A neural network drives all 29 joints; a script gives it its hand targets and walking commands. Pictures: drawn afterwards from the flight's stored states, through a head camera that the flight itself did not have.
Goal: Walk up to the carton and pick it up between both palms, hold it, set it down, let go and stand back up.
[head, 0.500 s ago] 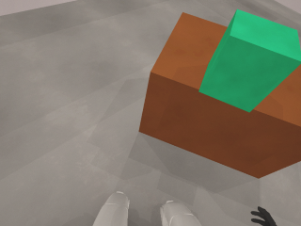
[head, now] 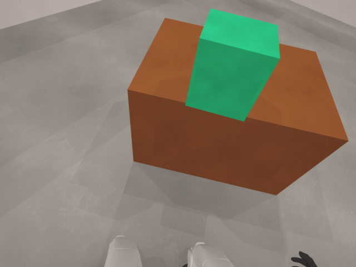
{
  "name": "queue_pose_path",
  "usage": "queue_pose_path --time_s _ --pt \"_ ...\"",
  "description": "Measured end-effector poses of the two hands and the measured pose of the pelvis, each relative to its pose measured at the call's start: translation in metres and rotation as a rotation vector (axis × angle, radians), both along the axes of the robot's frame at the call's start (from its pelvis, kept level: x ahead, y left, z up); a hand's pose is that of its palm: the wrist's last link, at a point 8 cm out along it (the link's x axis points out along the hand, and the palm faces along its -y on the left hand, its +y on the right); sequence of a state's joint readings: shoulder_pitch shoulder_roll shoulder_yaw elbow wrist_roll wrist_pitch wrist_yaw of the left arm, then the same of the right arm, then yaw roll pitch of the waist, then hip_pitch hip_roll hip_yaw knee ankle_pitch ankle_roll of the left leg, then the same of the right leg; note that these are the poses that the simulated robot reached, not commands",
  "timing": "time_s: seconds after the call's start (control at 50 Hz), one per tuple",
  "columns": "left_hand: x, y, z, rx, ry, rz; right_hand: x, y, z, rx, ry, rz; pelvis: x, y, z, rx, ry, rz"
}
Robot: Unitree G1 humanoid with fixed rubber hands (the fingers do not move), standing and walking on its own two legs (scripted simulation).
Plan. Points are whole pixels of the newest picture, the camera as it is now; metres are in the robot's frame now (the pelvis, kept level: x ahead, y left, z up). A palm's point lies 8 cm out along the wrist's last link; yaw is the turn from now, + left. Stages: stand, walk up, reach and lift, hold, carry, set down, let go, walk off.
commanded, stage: walk up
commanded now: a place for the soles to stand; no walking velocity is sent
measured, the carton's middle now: (228, 67) +0.76 -0.11 +0.01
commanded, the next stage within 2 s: none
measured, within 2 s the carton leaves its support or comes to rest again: neither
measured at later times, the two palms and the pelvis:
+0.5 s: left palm out of the picture +0.02 +0.27 -0.08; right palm out of the picture +0.08 -0.36 -0.07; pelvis -0.01 -0.05 +0.03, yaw -2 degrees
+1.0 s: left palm out of the picture +0.04 +0.25 -0.07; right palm out of the picture +0.09 -0.36 -0.10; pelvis +0.01 -0.07 +0.03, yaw -3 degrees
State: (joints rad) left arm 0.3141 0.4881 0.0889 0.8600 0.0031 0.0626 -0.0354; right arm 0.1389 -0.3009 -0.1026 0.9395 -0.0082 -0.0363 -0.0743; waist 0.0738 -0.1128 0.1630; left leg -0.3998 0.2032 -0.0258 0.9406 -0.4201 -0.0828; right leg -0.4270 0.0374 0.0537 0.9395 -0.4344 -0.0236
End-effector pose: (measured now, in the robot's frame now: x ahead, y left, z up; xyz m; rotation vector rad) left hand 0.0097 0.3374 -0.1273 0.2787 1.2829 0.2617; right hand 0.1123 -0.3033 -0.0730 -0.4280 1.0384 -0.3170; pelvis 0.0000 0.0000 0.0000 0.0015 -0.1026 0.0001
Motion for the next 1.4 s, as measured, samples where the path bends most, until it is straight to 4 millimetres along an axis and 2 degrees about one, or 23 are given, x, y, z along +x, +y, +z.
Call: queue_pose_path --time_s 0.06,0.12,0.24,0.4,0.5,0.6,0.66,0.74,0.84,0.92,1.02,1.4 --pt "0.001 -0.023 0.010 0.017 -0.028 -0.002 -0.006 -0.022 -0.012 0.021 0.015 -0.015 -0.003 -0.021 -0.001 0.015 -0.026 -0.002" --pt "0.006 -0.043 0.027 0.015 -0.035 -0.006 -0.013 -0.034 -0.008 0.043 0.023 -0.032 -0.006 -0.033 0.010 0.016 0.002 -0.023" --pt "0.017 -0.062 0.049 0.027 -0.075 -0.054 -0.032 -0.054 -0.005 0.051 0.081 -0.051 -0.013 -0.050 0.023 -0.017 0.052 -0.039" --pt "0.008 -0.067 0.049 0.018 -0.056 -0.031 -0.034 -0.056 -0.002 0.072 0.116 -0.039 -0.012 -0.054 0.028 -0.025 0.073 -0.028" --pt "0.011 -0.068 0.050 0.020 -0.031 -0.032 -0.036 -0.058 0.002 0.073 0.117 -0.046 -0.007 -0.054 0.031 -0.025 0.074 -0.030" --pt "0.016 -0.081 0.048 0.021 -0.020 -0.039 -0.031 -0.072 0.002 0.076 0.106 -0.050 0.000 -0.068 0.032 -0.021 0.084 -0.046" --pt "0.017 -0.091 0.045 0.038 -0.030 -0.046 -0.028 -0.081 -0.006 0.093 0.101 -0.047 0.002 -0.079 0.026 -0.011 0.076 -0.050" --pt "0.016 -0.103 0.050 0.047 -0.030 -0.029 -0.026 -0.080 -0.014 0.130 0.100 -0.053 0.006 -0.082 0.028 -0.011 0.070 -0.058" --pt "0.021 -0.097 0.056 0.065 -0.042 -0.027 -0.022 -0.068 -0.023 0.167 0.105 -0.046 0.009 -0.075 0.027 -0.023 0.076 -0.057" --pt "0.025 -0.088 0.058 0.074 -0.046 -0.026 -0.021 -0.059 -0.023 0.174 0.108 -0.040 0.010 -0.067 0.028 -0.018 0.077 -0.053" --pt "0.030 -0.089 0.057 0.076 -0.069 -0.028 -0.022 -0.059 -0.022 0.175 0.103 -0.030 0.007 -0.068 0.028 -0.016 0.072 -0.052" --pt "0.006 -0.088 0.056 0.073 -0.068 -0.007 -0.040 -0.057 -0.019 0.190 0.065 -0.032 -0.012 -0.067 0.029 -0.015 0.050 -0.053"
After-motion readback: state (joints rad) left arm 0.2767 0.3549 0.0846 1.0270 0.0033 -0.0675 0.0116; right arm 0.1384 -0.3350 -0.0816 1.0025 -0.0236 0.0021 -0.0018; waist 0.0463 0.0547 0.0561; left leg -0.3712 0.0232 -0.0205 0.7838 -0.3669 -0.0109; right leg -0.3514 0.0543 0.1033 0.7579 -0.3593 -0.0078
